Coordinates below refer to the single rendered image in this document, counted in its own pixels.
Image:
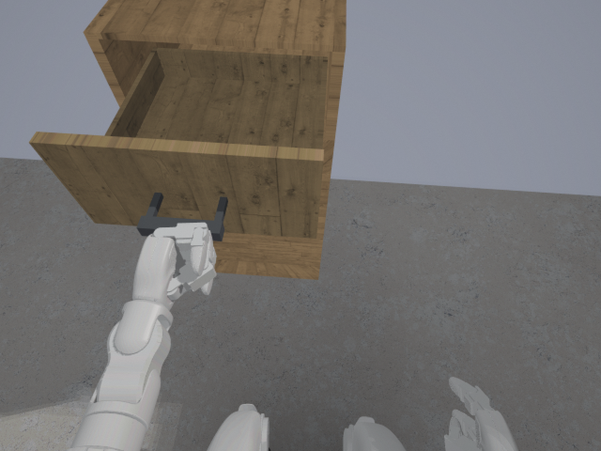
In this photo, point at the cabinet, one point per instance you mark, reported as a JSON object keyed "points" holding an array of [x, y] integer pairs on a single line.
{"points": [[124, 32]]}

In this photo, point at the handle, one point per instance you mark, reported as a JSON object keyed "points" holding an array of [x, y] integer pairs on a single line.
{"points": [[149, 223]]}

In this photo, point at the robot left forearm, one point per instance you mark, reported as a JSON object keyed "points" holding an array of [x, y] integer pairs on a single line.
{"points": [[120, 410]]}

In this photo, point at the drawer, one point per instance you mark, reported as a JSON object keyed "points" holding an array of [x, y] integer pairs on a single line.
{"points": [[197, 125]]}

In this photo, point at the left robot thigh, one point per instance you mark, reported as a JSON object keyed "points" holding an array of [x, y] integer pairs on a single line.
{"points": [[242, 431]]}

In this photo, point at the left robot hand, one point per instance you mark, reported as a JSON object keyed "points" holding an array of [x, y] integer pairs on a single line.
{"points": [[160, 260]]}

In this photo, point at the left robot shin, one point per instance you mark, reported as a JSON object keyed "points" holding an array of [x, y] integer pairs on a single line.
{"points": [[247, 407]]}

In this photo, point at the right robot hand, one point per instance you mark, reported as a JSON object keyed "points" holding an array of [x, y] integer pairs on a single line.
{"points": [[489, 431]]}

